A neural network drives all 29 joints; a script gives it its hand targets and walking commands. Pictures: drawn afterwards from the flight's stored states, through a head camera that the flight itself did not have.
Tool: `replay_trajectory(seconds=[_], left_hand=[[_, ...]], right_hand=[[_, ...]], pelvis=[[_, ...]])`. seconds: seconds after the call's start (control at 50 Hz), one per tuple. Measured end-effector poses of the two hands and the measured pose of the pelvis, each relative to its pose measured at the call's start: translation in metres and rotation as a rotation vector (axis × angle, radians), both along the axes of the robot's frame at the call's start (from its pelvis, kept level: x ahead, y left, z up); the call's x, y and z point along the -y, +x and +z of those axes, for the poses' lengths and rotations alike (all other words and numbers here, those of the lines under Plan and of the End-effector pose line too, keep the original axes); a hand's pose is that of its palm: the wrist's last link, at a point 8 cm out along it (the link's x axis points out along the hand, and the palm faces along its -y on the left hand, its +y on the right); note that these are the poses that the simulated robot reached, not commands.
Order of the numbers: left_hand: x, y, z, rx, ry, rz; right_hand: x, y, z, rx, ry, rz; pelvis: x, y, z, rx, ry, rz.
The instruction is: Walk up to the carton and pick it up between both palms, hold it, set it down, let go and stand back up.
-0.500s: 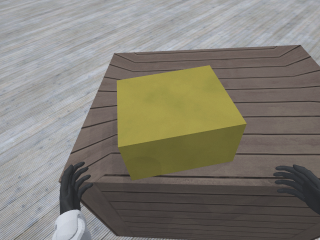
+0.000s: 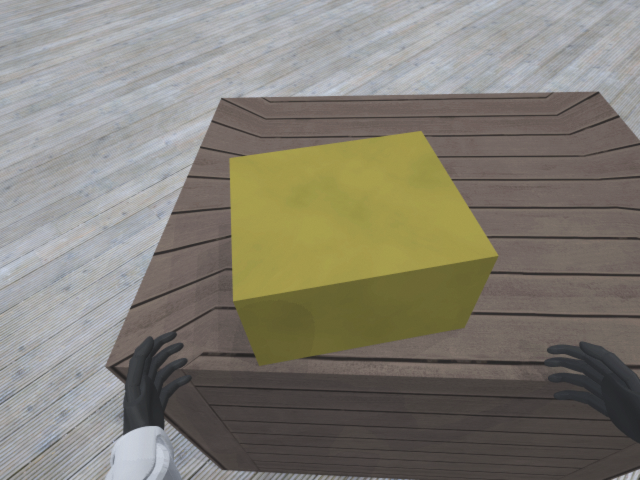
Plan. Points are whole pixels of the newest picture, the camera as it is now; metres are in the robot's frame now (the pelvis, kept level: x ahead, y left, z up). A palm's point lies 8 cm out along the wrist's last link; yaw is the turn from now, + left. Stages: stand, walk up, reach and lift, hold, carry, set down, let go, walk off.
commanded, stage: set down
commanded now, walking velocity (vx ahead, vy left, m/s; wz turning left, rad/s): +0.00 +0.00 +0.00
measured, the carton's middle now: (344, 241) +0.44 +0.01 +0.03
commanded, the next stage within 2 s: let go in 1.58 s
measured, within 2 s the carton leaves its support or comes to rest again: neither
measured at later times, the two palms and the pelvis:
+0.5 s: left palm (156, 447) +0.16 +0.23 -0.01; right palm (627, 413) +0.21 -0.30 +0.01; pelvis +0.00 +0.00 +0.00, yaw +0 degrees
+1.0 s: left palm (171, 452) +0.16 +0.22 -0.05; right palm (620, 413) +0.21 -0.29 +0.01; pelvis +0.00 +0.00 +0.00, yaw +0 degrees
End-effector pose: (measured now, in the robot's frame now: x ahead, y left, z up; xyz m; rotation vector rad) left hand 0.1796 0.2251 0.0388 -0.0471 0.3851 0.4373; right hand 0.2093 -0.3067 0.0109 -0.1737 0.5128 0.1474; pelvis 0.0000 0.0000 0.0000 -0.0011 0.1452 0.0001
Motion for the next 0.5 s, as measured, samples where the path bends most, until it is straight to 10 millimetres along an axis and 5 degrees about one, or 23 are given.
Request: replay_trajectory(seconds=[0.5], left_hand=[[-0.001, -0.02, -0.049, -0.18, -0.039, -0.029]], right_hand=[[-0.007, -0.003, 0.0, 0.031, -0.06, -0.041]], pelvis=[[0.0, 0.0, 0.0, 0.027, -0.001, 0.0]])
